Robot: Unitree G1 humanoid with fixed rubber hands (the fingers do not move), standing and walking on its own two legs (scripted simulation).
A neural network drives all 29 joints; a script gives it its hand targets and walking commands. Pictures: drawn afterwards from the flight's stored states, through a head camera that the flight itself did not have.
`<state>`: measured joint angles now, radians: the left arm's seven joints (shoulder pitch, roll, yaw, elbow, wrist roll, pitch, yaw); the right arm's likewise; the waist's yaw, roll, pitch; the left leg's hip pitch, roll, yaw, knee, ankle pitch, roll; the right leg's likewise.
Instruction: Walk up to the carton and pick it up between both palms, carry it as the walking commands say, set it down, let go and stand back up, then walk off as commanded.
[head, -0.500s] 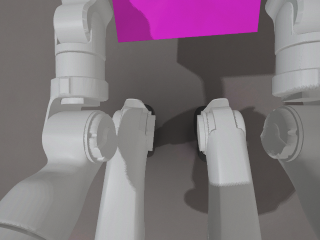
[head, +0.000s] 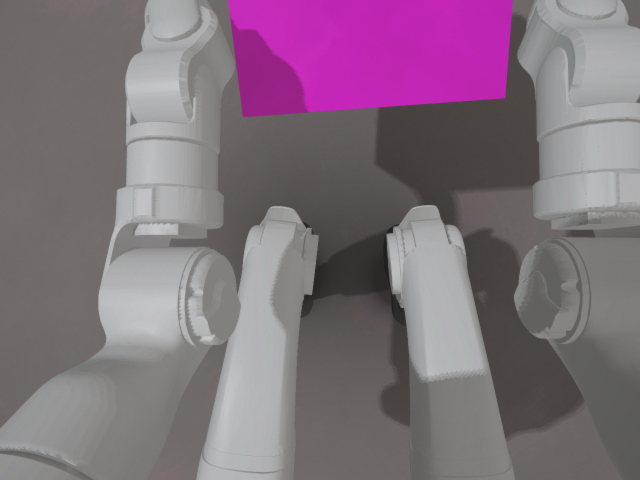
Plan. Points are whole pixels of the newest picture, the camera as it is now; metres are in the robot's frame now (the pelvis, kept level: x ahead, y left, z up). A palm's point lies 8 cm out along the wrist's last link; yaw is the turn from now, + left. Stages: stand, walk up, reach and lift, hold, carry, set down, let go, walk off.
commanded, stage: reach and lift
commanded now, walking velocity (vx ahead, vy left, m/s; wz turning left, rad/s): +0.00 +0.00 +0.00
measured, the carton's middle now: out of the picture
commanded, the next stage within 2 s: none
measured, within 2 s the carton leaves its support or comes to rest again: neither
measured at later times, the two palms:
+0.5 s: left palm out of the picture +0.52 +0.14 -0.02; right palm out of the picture +0.52 -0.17 -0.03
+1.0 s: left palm out of the picture +0.49 +0.15 +0.05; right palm out of the picture +0.49 -0.16 +0.04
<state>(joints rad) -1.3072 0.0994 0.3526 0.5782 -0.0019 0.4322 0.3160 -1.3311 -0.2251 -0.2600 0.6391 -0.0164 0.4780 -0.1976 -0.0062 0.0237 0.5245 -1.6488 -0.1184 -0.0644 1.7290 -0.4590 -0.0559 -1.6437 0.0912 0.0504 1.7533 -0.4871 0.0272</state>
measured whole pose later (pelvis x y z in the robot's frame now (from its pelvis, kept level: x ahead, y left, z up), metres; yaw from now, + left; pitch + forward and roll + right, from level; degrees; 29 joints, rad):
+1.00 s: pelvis +0.00 +0.01 +0.11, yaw -1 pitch +12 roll +0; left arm -1.10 0.05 0.30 0.55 0.00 0.44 0.32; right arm -1.10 -0.16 -0.24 0.60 -0.01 0.47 -0.20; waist 0.01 0.02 0.52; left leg -1.17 -0.10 -0.09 1.33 -0.36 -0.03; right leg -1.16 0.11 0.09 1.33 -0.38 0.04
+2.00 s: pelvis +0.08 +0.00 +0.23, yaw -1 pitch +11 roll +0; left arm -0.61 -0.12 0.40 0.69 0.21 0.45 0.23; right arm -0.60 0.03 -0.28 0.75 -0.19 0.47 -0.16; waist 0.02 0.02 -0.11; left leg -0.68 -0.07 -0.11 0.73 -0.24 -0.02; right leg -0.68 0.08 0.12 0.75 -0.26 0.01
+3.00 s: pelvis +0.11 -0.01 +0.26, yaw -1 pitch -4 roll +1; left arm -0.47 -0.14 0.37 0.57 0.26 0.66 0.18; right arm -0.44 0.11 -0.28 0.59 -0.23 0.69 -0.16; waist 0.01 0.01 -0.08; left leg -0.19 -0.05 -0.12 0.43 -0.18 -0.02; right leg -0.19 0.06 0.12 0.47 -0.21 -0.02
